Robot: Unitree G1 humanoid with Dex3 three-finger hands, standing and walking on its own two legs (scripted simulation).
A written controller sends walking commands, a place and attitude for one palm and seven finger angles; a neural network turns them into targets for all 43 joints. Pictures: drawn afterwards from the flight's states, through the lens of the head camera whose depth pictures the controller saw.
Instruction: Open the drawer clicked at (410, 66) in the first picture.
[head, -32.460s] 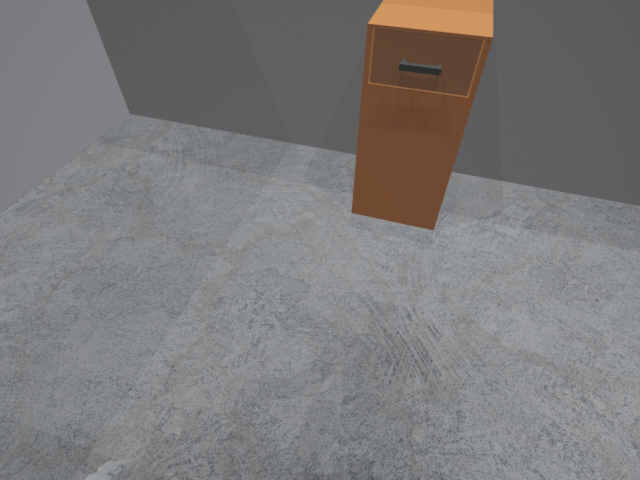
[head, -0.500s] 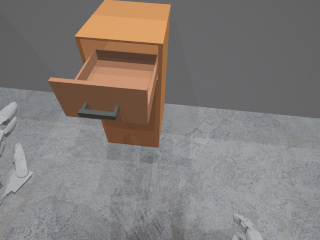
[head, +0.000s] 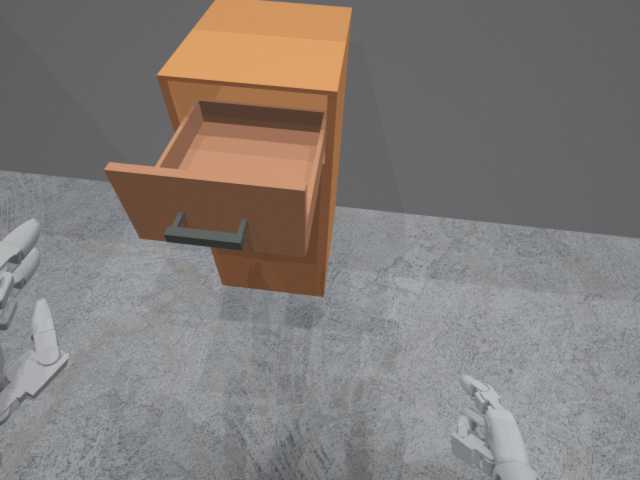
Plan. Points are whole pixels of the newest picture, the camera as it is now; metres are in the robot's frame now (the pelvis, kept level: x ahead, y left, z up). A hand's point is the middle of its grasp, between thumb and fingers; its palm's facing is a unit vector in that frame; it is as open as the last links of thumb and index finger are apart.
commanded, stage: stop stepping back and stand still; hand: left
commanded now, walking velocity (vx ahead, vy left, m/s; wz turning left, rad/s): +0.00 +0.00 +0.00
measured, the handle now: (208, 229) +0.51 +0.23 -0.05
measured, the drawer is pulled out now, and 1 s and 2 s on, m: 0.29 0.29 0.29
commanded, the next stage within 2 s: let the arm hang, fingers relaxed in 0.38 s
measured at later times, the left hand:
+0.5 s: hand (57, 376) +0.18 +0.24 +0.14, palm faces +0.30 -0.83 -0.47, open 7.4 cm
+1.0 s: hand out of the picture -0.07 +0.18 -0.17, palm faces +0.03 -0.98 -0.21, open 7.2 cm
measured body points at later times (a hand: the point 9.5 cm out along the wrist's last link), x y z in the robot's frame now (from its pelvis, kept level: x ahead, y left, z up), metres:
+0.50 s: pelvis -0.02 +0.01 +0.00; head +0.01 +0.01 +0.45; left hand +0.16 +0.28 +0.17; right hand +0.15 -0.23 -0.08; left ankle +0.00 +0.10 -0.74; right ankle -0.01 -0.09 -0.74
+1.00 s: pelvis -0.03 -0.01 +0.00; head +0.00 +0.00 +0.45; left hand -0.07 +0.23 -0.16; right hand -0.05 -0.23 -0.16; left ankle +0.00 +0.10 -0.74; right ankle -0.01 -0.09 -0.74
